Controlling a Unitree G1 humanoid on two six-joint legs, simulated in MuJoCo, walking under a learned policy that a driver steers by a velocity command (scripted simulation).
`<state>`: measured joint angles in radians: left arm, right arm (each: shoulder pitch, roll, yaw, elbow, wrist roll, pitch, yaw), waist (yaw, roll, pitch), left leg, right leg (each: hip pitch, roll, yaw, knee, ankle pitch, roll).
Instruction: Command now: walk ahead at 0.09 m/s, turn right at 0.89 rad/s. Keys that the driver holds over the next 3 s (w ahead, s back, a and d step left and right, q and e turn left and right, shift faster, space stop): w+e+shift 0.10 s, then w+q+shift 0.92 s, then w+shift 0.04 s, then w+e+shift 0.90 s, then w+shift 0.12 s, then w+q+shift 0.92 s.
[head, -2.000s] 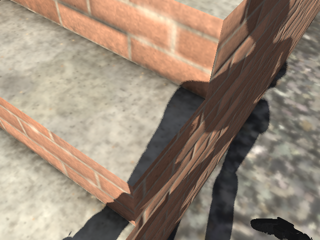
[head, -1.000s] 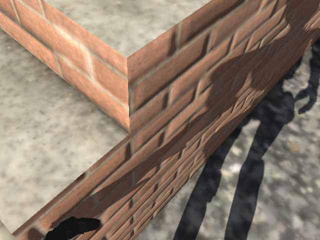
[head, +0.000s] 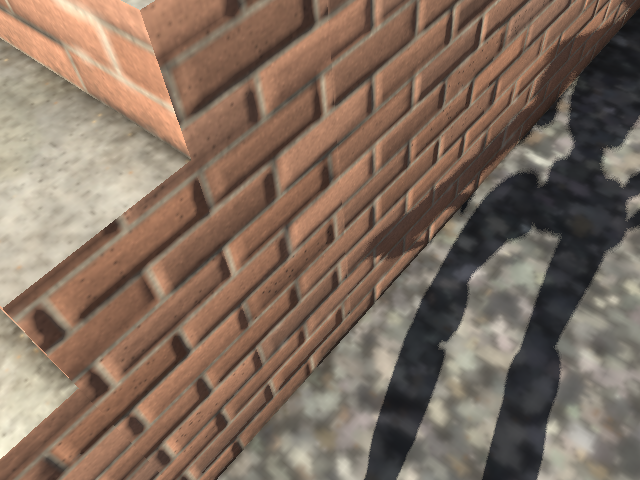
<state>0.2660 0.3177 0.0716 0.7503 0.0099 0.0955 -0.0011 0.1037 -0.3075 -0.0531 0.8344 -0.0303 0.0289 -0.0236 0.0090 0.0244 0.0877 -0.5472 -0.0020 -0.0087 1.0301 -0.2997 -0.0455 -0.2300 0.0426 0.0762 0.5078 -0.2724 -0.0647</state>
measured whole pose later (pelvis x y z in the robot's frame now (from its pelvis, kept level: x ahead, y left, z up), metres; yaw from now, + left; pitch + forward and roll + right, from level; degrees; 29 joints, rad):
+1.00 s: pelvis +0.26 -0.02 +0.00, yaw +25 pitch +2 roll -2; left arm 0.12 0.27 0.02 0.80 0.02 -0.09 0.04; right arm 0.01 -0.28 -0.01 0.78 -0.02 -0.05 -0.03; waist 0.02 0.04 0.03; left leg -0.44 0.00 0.04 0.71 -0.25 0.05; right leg -0.20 -0.05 -0.26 0.43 -0.25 -0.01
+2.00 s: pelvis +0.31 -0.07 -0.01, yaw +6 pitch +3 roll +1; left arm 0.15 0.30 0.07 0.76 -0.01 -0.04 -0.03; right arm 0.03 -0.30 0.01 0.69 -0.01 -0.05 -0.05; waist 0.02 0.01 0.07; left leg -0.21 0.08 0.15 0.50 -0.34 -0.02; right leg -0.32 0.24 0.32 0.50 -0.17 -0.08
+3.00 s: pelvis +0.38 -0.11 +0.00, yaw +24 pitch +1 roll -1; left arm -0.05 0.21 -0.10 0.72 0.03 -0.05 0.04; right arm 0.13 -0.23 -0.03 0.86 0.02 -0.07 -0.02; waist -0.05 -0.03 0.07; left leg -0.29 -0.18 -0.25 0.51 -0.20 0.06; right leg -0.17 -0.10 -0.28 0.49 -0.31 0.01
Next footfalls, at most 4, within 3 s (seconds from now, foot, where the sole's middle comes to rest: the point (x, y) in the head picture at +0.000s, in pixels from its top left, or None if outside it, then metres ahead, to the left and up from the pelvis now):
0.34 left None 0.10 0.10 -0.78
0.70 right None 0.32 -0.12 -0.78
1.04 left None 0.29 0.08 -0.78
1.28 right None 0.39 -0.11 -0.78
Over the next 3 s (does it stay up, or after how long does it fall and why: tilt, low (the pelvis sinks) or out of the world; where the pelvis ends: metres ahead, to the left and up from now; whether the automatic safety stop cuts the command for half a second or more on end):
stays up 0.38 -0.11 0.00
